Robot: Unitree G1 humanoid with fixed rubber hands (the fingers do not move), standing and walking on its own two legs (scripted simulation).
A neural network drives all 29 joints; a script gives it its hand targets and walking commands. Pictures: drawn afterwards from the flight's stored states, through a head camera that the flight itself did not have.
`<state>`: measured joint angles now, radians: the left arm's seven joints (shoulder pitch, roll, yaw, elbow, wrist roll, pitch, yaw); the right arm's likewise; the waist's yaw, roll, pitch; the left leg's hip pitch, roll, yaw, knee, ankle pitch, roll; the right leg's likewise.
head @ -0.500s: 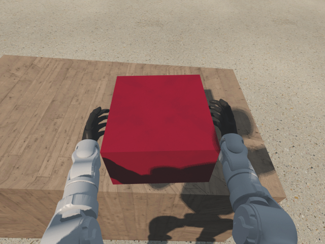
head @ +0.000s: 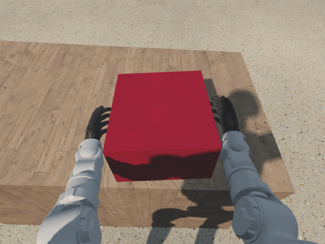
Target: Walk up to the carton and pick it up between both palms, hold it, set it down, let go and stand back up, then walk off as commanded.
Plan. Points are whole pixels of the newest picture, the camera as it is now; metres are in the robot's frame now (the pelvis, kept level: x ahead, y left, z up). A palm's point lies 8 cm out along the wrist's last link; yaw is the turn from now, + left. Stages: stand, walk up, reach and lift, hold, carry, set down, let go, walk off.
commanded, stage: set down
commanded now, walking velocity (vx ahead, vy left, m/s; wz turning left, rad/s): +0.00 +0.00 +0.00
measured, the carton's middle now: (161, 122) +0.46 +0.05 +0.00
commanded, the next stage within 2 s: none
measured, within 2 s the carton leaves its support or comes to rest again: rests again in 0.90 s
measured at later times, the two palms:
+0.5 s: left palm (94, 134) +0.40 +0.23 +0.01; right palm (222, 126) +0.44 -0.12 +0.03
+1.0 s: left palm (95, 136) +0.39 +0.23 +0.00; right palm (221, 132) +0.44 -0.12 +0.01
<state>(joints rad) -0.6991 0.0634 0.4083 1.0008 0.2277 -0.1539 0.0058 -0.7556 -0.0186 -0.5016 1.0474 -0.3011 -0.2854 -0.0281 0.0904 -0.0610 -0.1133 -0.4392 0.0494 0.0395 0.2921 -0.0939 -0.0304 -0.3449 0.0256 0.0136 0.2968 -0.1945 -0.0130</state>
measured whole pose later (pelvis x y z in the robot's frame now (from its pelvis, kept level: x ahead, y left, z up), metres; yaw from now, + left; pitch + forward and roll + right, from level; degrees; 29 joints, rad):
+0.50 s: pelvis +0.01 +0.00 -0.01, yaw +0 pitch +20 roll +0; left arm -0.80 0.12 0.42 1.23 0.19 -0.32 0.02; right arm -0.82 -0.04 -0.53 1.15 -0.35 -0.37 -0.06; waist 0.09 -0.03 -0.15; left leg -0.57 0.04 0.04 0.33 -0.11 -0.02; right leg -0.48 0.02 0.01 0.34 -0.21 -0.01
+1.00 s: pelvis -0.01 +0.01 -0.01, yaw +0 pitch +23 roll +0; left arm -0.84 0.13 0.45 1.29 0.19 -0.41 0.02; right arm -0.84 -0.04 -0.58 1.18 -0.39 -0.41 -0.05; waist 0.09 -0.03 -0.16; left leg -0.65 0.05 0.04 0.36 -0.10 -0.02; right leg -0.56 0.02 0.01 0.37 -0.20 0.00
